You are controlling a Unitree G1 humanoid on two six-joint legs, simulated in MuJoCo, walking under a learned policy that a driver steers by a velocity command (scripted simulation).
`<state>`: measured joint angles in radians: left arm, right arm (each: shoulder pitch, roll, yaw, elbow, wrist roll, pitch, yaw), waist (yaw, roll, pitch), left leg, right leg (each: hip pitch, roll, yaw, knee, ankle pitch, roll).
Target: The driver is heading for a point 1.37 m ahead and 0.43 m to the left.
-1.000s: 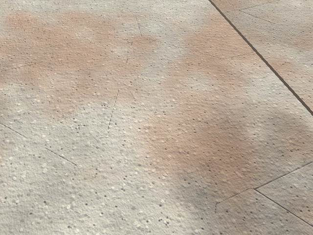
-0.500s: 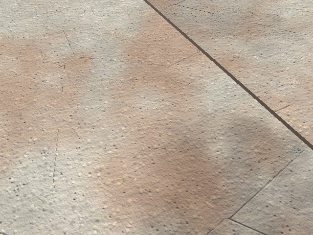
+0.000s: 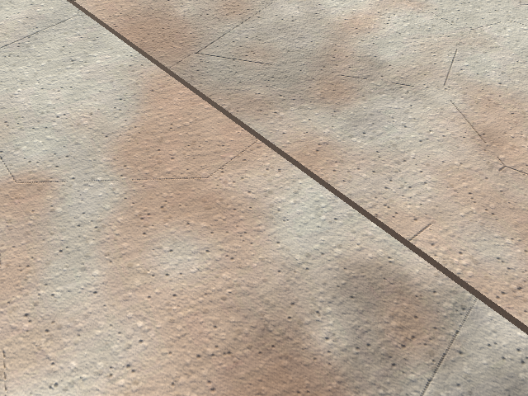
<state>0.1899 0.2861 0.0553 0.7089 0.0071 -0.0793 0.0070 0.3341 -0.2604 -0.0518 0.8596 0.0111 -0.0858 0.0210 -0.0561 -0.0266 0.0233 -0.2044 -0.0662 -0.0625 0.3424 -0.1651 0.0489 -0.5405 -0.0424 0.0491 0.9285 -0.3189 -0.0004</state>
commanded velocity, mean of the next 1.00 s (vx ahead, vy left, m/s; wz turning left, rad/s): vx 0.50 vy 0.00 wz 0.44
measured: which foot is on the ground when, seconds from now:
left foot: down 0.00-0.22, up 0.24-0.70, down 0.72-1.00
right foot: up 0.00-0.20, down 0.22-0.70, up 0.72-1.00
